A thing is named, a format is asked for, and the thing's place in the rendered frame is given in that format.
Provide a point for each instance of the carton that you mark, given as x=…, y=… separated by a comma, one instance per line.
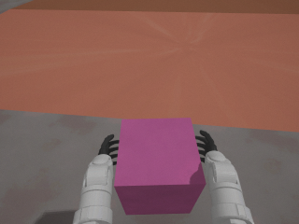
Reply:
x=158, y=170

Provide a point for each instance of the left robot hand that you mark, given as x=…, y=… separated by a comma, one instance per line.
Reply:
x=106, y=149

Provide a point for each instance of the robot left forearm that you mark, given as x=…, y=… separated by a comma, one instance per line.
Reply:
x=96, y=192

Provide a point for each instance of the robot right forearm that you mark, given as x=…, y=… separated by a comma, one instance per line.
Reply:
x=228, y=205

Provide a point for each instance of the right robot hand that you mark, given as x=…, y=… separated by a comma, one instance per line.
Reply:
x=208, y=145

